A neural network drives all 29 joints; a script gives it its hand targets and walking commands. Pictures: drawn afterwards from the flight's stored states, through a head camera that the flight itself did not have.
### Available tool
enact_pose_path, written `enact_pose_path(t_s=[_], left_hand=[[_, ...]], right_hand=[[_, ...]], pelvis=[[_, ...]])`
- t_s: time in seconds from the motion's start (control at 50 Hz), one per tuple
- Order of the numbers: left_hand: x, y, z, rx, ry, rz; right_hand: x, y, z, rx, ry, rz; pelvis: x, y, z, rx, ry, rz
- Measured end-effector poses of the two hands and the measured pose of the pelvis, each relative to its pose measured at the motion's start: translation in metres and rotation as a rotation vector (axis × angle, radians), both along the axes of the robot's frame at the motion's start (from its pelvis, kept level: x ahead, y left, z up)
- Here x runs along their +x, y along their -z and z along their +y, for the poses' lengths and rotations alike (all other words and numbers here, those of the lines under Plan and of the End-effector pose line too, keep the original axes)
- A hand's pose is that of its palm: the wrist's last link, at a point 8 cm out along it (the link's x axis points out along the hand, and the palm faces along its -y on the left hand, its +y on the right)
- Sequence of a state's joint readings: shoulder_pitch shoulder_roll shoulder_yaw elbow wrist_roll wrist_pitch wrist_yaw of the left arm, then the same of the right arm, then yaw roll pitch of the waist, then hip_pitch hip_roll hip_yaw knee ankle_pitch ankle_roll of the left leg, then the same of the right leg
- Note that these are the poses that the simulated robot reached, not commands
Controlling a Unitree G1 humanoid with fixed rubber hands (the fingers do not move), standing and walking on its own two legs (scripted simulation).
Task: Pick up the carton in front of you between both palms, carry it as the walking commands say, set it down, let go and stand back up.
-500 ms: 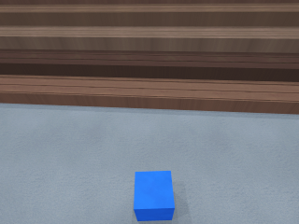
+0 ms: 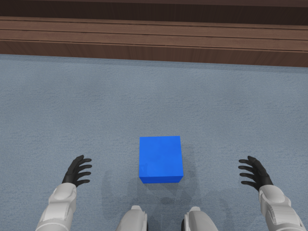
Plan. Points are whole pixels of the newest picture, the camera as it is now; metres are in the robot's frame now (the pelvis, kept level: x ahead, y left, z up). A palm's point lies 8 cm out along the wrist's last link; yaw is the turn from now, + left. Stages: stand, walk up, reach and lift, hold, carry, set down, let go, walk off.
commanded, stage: reach and lift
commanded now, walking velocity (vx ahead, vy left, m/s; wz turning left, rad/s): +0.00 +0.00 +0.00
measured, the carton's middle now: (160, 161) +0.42 +0.02 -0.59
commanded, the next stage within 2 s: none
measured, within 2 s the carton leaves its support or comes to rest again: neither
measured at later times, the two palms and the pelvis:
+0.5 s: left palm (102, 134) +0.41 +0.22 -0.15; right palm (220, 130) +0.43 -0.18 -0.15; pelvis -0.09 -0.01 -0.07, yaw +0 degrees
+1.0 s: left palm (116, 150) +0.41 +0.21 -0.36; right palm (204, 147) +0.43 -0.18 -0.36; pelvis -0.07 -0.01 -0.20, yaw +0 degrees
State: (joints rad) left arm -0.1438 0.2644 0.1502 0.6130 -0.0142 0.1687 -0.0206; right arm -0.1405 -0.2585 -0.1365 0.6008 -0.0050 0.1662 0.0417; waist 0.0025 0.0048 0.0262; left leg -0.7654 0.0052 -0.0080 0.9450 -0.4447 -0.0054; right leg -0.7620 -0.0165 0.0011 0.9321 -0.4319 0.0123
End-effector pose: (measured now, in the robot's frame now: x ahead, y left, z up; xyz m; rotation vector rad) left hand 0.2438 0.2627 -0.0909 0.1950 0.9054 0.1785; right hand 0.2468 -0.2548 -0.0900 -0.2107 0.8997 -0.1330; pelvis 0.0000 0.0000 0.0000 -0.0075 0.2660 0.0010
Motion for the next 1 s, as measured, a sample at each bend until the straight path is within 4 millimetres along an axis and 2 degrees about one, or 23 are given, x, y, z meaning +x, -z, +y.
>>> enact_pose_path(t_s=[0.14,0.42,0.56,0.66,0.76,0.88,1.0], left_hand=[[0.053,0.022,-0.015,-0.041,-0.007,-0.098],[0.139,0.05,-0.04,-0.109,-0.027,-0.214],[0.184,0.067,-0.052,-0.128,-0.027,-0.269],[0.192,0.091,-0.055,-0.13,-0.026,-0.274],[0.188,0.131,-0.055,-0.125,-0.038,-0.253],[0.178,0.2,-0.053,-0.12,-0.054,-0.224],[0.171,0.27,-0.05,-0.117,-0.058,-0.226]], right_hand=[[0.052,0.024,0.018,0.039,0.003,-0.086],[0.15,0.053,0.056,0.113,0.004,-0.207],[0.196,0.07,0.078,0.136,-0.002,-0.254],[0.204,0.095,0.083,0.139,-0.001,-0.257],[0.2,0.136,0.083,0.136,0.007,-0.236],[0.191,0.204,0.081,0.125,0.014,-0.21],[0.185,0.273,0.079,0.12,0.008,-0.214]], pelvis=[[-0.02,0.024,0.002,0.0,0.008,0.165],[-0.081,0.06,-0.004,0.007,0.008,0.343],[-0.088,0.076,-0.008,0.005,0.002,0.44],[-0.078,0.081,-0.008,0.005,0.002,0.516],[-0.066,0.099,-0.008,0.005,0.004,0.597],[-0.063,0.145,-0.008,0.003,0.002,0.663],[-0.073,0.202,-0.008,0.001,-0.002,0.663]])
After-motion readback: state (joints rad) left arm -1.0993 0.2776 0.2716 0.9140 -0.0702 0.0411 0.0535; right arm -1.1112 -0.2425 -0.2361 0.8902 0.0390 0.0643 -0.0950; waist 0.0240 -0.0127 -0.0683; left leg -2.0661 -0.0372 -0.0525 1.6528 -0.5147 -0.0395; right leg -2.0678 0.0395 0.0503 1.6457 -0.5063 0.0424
